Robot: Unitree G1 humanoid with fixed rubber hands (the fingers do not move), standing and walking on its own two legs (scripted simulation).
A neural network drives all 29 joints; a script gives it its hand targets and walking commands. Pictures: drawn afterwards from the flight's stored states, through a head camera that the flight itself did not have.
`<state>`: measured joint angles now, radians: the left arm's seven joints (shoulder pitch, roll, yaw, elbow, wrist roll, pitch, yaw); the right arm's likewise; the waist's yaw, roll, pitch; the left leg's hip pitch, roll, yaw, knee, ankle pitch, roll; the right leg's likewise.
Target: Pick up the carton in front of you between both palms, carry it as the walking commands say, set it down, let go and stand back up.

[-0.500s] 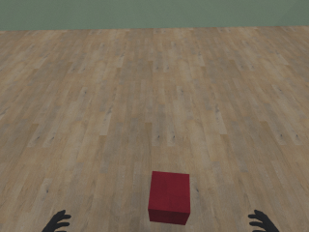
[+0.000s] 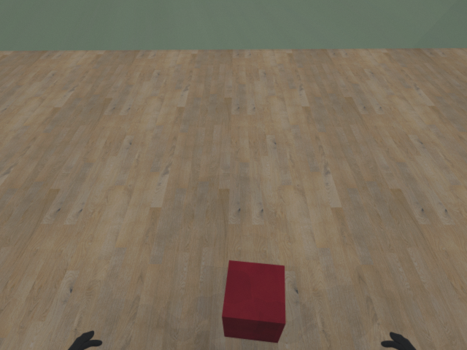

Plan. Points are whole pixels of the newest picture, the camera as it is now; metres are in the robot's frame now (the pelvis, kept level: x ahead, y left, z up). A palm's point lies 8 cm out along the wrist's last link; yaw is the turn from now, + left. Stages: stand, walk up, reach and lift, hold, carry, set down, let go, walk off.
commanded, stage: stand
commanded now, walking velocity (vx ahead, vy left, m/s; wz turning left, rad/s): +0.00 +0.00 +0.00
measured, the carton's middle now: (253, 302) +0.43 -0.05 -0.65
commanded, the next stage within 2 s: none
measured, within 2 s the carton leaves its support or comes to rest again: neither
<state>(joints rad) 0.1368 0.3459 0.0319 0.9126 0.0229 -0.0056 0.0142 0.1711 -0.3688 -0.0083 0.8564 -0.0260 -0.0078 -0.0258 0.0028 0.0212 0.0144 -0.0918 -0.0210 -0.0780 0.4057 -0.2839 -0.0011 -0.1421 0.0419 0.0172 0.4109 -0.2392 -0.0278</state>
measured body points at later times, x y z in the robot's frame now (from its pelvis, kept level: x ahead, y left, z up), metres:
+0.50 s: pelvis -0.02 +0.00 +0.00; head -0.02 +0.00 +0.45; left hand +0.09 +0.31 -0.11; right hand +0.09 -0.31 -0.11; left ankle -0.04 +0.12 -0.74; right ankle -0.01 -0.10 -0.74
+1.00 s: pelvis -0.02 +0.00 +0.00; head -0.02 +0.00 +0.45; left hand +0.08 +0.32 -0.11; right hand +0.08 -0.31 -0.11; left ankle -0.04 +0.12 -0.74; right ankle -0.01 -0.10 -0.74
